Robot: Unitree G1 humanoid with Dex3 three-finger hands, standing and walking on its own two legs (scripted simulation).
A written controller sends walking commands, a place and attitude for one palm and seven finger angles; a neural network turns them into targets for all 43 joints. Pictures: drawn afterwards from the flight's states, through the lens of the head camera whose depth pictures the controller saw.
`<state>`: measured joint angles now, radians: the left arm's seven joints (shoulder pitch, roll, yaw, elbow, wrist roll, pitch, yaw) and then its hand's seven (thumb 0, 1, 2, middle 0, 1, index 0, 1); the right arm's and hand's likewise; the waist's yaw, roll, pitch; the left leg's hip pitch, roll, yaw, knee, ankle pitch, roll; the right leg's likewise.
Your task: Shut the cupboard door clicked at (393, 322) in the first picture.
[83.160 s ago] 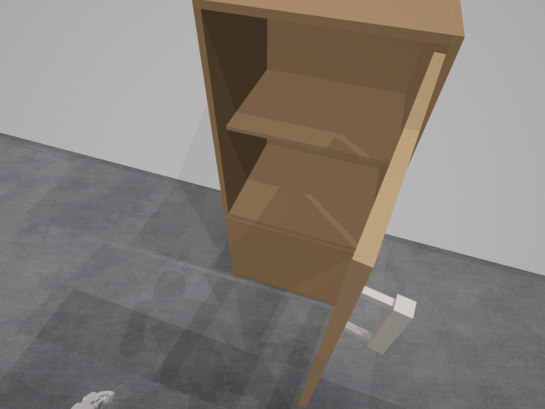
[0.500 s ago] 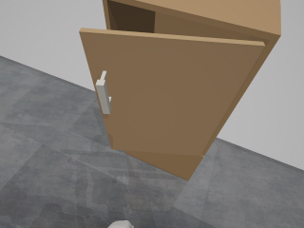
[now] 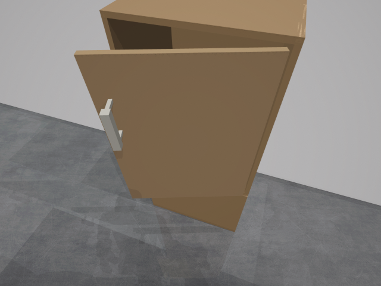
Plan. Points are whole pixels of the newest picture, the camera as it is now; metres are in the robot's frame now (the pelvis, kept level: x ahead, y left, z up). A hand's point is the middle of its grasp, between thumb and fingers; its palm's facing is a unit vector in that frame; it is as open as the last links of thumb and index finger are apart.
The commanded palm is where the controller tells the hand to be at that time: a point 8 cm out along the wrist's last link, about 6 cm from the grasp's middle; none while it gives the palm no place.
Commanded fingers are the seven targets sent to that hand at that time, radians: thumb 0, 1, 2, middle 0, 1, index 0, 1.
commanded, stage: come to a stop and stand still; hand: left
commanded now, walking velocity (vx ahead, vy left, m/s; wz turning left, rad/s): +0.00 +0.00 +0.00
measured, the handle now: (113, 125) +0.46 +0.21 +0.08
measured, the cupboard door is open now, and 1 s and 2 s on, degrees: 21 21 21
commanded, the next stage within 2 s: look again from close up in 0.80 s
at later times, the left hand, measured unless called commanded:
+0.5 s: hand out of the picture +0.05 +0.16 -0.16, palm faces -0.01 -0.98 -0.21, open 7.4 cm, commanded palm none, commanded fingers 0.00 0.90 0.90 -0.20 -0.30 -0.20 -0.30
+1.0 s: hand out of the picture +0.05 +0.19 -0.16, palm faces +0.00 -0.97 -0.23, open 7.4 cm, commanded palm none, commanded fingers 0.00 0.90 0.90 -0.20 -0.30 -0.20 -0.30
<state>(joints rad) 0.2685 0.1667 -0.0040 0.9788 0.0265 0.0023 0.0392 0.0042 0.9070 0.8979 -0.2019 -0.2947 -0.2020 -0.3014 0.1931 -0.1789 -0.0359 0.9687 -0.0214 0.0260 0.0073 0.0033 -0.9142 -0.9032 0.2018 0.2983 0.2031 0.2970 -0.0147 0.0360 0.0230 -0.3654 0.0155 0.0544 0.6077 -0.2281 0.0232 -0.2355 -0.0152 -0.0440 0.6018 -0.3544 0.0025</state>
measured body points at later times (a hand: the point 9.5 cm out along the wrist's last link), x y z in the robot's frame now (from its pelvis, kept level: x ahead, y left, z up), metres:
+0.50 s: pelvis +0.02 -0.02 +0.01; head +0.04 -0.02 +0.46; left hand +0.05 +0.21 -0.15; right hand +0.03 -0.24 -0.15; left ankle +0.06 +0.10 -0.73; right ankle -0.02 -0.12 -0.73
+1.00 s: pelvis +0.04 -0.01 +0.01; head +0.06 +0.00 +0.46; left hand +0.05 +0.24 -0.14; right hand +0.10 -0.25 -0.14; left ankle +0.06 +0.10 -0.73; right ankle -0.02 -0.12 -0.73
